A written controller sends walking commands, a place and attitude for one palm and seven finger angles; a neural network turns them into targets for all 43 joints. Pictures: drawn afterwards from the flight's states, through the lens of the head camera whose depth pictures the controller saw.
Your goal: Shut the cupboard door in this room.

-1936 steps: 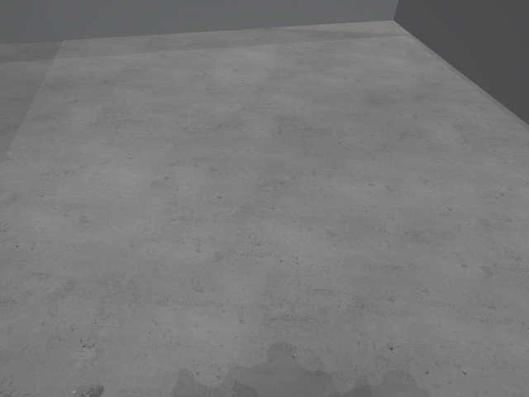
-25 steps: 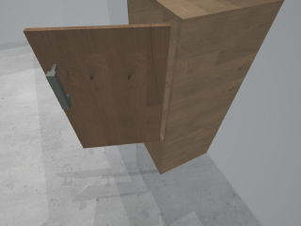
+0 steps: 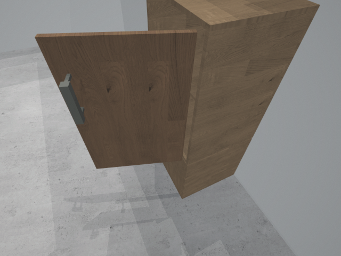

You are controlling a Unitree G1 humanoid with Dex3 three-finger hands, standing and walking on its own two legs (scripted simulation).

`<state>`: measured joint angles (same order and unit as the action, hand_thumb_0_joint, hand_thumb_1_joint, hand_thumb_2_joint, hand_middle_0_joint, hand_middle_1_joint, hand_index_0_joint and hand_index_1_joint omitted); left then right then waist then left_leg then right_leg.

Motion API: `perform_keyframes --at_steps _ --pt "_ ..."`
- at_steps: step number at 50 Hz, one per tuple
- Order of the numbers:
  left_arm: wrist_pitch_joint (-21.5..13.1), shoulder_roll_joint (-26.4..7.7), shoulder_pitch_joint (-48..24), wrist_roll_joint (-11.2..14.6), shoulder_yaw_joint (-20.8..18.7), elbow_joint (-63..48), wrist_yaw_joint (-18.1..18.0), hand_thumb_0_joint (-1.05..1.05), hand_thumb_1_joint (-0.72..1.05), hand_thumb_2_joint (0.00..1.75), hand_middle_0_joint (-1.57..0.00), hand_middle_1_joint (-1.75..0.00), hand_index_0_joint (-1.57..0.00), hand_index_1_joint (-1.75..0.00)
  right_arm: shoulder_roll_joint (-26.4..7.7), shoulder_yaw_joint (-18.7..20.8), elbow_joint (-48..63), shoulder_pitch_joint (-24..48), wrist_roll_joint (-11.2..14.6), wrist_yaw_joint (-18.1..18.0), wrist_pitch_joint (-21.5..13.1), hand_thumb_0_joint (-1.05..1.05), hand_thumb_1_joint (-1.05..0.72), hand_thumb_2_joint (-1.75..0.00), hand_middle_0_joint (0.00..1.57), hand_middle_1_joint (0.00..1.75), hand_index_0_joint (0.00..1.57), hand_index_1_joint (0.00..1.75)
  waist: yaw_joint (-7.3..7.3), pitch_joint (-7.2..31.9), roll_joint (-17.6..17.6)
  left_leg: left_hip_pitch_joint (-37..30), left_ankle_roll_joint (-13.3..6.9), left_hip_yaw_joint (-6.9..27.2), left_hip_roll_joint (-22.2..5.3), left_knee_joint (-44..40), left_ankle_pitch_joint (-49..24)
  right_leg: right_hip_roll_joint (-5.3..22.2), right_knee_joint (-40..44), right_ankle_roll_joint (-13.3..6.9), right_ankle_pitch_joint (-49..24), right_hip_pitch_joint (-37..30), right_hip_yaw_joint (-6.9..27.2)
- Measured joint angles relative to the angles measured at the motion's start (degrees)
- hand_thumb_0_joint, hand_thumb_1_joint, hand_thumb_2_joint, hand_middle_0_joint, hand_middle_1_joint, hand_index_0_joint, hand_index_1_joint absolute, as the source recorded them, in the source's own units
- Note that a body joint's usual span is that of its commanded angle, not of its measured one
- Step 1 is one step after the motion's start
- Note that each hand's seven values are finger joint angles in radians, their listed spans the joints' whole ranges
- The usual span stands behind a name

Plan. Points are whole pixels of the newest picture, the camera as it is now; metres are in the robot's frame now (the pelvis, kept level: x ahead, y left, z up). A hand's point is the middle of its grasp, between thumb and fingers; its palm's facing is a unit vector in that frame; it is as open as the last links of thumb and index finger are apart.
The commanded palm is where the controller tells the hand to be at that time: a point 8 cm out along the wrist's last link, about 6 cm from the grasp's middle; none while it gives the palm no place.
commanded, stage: shuffle to correct the standing spot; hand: left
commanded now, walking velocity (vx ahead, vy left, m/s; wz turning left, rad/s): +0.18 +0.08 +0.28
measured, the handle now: (74, 99) +0.49 +0.31 +0.08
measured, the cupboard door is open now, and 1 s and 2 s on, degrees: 71 71 71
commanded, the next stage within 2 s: come to a stop and stand still in 0.38 s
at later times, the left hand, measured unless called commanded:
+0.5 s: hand out of the picture +0.12 +0.18 -0.16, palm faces +0.15 -0.96 -0.23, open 7.4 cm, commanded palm none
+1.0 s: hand out of the picture +0.05 +0.22 -0.18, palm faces +0.22 -0.95 -0.23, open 7.4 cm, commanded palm none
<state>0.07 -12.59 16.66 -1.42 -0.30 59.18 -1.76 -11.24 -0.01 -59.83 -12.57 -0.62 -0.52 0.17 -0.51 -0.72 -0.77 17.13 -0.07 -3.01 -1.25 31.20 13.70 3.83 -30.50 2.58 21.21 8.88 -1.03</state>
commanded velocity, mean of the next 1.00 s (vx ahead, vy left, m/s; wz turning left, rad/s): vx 0.02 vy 0.02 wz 0.12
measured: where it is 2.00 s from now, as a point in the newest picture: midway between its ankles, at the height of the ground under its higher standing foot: outside the picture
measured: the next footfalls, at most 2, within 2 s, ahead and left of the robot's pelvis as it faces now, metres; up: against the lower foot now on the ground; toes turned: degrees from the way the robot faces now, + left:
right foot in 0.44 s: +0.11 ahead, -0.08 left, +0.00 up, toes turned +0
left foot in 0.84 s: +0.13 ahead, +0.14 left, +0.00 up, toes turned +10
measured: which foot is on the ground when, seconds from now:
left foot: down 0.00-0.44, up 0.46-0.82, down 0.84-1.00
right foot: down 0.00-0.18, up 0.20-0.42, down 0.44-0.84, up 0.86-1.00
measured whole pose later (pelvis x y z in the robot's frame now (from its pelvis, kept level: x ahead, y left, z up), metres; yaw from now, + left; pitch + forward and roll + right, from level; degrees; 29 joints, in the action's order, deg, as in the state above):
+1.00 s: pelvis +0.10 +0.03 +0.00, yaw +8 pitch +1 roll +1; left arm 3.0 -12.2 18.2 -1.3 -2.3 57.3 -2.6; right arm -8.3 0.1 -53.0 -4.6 -0.6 -1.4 1.1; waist -3.3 -4.3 -3.7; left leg 20.7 -1.7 -5.6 -0.5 31.0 10.9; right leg 2.0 -60.8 1.4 28.9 22.5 -0.6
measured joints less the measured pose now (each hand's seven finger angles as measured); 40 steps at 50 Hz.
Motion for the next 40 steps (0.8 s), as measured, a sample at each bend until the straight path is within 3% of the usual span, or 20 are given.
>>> perform_keyframes --at_steps 8,9,13,15,18,21,22,25,27,29,35,40 --pt "0.38 0.77 3.58 -0.41 -1.00 -0.06 0.69 0.00 0.90 0.90 -0.20 -0.30 -0.20 -0.30 -0.64 0.68 0.18 -4.43 -0.30 0.81 0.94 0.01 -0.91 -0.90 0.20 0.30 0.20 0.30 -0.06 -0.13 -1.82 1.47 -0.84 -0.04 1.09 5.99 4.00 1.87 -4.63 0.66 4.51 -0.04 -1.17" --pt "0.55 0.66 3.99 -0.38 -1.17 0.18 0.78 0.00 0.90 0.90 -0.20 -0.30 -0.20 -0.30 -0.47 0.65 0.33 -4.79 -0.36 0.85 0.56 0.01 -0.91 -0.90 0.20 0.30 0.20 0.30 -0.09 -0.27 -2.62 1.22 -1.03 -0.47 1.67 6.26 4.69 2.54 -6.13 -0.15 5.50 0.37 -0.92" --pt "1.33 0.80 2.86 -0.22 -1.48 1.15 1.03 0.00 0.91 0.90 -0.20 -0.30 -0.20 -0.30 0.35 0.54 1.29 -5.96 -0.54 0.09 -1.56 0.01 -0.91 -0.90 0.20 0.30 0.20 0.30 0.85 -0.90 -2.21 0.72 -1.94 -0.69 1.77 4.90 5.14 0.37 -25.69 -2.88 11.20 9.39 -1.12" --pt "1.12 0.88 1.05 -0.10 -1.67 0.49 1.28 0.01 0.91 0.90 -0.20 -0.30 -0.20 -0.30 1.06 0.31 1.13 -6.61 -0.57 -0.19 -1.95 0.01 -0.91 -0.90 0.20 0.30 0.20 0.30 1.22 -1.34 -1.78 -0.26 -1.99 -0.15 2.00 1.99 3.67 -0.46 -29.00 -3.16 9.63 13.08 -2.14" --pt "0.54 1.74 -1.89 0.04 -1.61 -1.68 1.61 0.01 0.91 0.90 -0.20 -0.30 -0.20 -0.30 1.62 0.06 0.37 -7.38 -0.55 -0.25 -1.75 0.01 -0.91 -0.90 0.20 0.30 0.20 0.30 1.36 -1.58 -0.30 -1.58 -1.77 1.21 2.27 -1.91 1.71 -1.40 -22.97 -2.91 7.00 14.74 -3.63" --pt "-0.83 3.06 -3.90 0.02 -1.38 -4.05 1.78 0.01 0.91 0.90 -0.20 -0.30 -0.20 -0.30 1.61 0.17 -0.18 -7.96 -0.35 -0.11 -1.11 0.01 -0.91 -0.90 0.20 0.30 0.21 0.30 1.27 -1.52 1.50 -1.75 -1.14 2.85 2.50 -1.44 2.24 -2.58 -9.97 -2.59 1.16 11.53 -4.46" --pt "-1.64 3.09 -3.96 -0.11 -1.26 -5.02 1.79 0.01 0.91 0.90 -0.20 -0.30 -0.20 -0.30 1.77 0.25 -0.14 -8.43 -0.12 0.05 -0.93 0.01 -0.91 -0.90 0.20 0.30 0.21 0.30 1.10 -1.10 1.12 -0.94 -1.42 2.83 3.08 0.79 3.94 -2.14 -4.60 -3.15 -0.38 9.52 -4.20" --pt "-2.94 4.30 -4.06 -0.18 -1.17 -5.55 1.32 0.00 0.91 0.90 -0.20 -0.30 -0.20 -0.30 1.28 1.09 -0.75 -7.39 -0.39 0.59 0.58 0.01 -0.91 -0.90 0.20 0.30 0.21 0.30 0.61 -0.65 1.97 5.08 -1.21 2.50 2.75 18.34 12.69 -1.42 -5.51 -5.85 -1.41 8.27 -5.99" --pt "-3.64 4.53 -2.91 0.14 -1.83 -5.26 0.34 0.00 0.93 0.90 -0.20 -0.30 -0.20 -0.30 0.67 1.60 -0.74 -5.78 -0.64 0.95 1.07 0.01 -0.91 -0.90 0.20 0.30 0.21 0.30 0.46 -0.08 2.18 9.09 -0.52 1.80 1.85 27.68 10.36 -1.00 -2.95 -5.84 -1.40 5.74 -6.76" --pt "-3.83 4.06 -1.66 0.04 -1.89 -4.55 0.00 -0.01 0.94 0.90 -0.20 -0.30 -0.20 -0.30 0.22 1.88 0.11 -3.69 -0.57 1.03 1.30 0.01 -0.91 -0.90 0.20 0.30 0.20 0.30 0.48 0.15 1.81 11.80 0.59 1.19 0.85 30.86 7.67 -0.46 0.50 -5.34 -2.61 3.37 -7.04" --pt "-1.91 3.34 1.38 -0.33 -1.12 -2.76 -0.27 -0.01 0.93 0.90 -0.20 -0.30 -0.20 -0.30 -0.63 2.23 3.83 3.44 0.16 0.65 2.02 0.01 -0.91 -0.90 0.19 0.30 0.20 0.30 -0.96 -1.52 0.24 13.36 2.52 0.20 -0.13 23.06 3.95 1.10 3.66 -4.55 -3.38 0.95 -6.17" --pt "-0.04 2.64 3.84 -0.63 -1.23 -2.69 -0.45 0.00 0.91 0.90 -0.20 -0.30 -0.20 -0.30 -0.56 2.24 6.00 7.61 0.42 0.43 2.18 0.01 -0.91 -0.90 0.19 0.30 0.20 0.30 -2.82 -3.49 -0.70 7.93 2.01 -1.51 1.05 9.02 1.71 1.35 -0.83 -3.40 -0.25 1.84 -5.72"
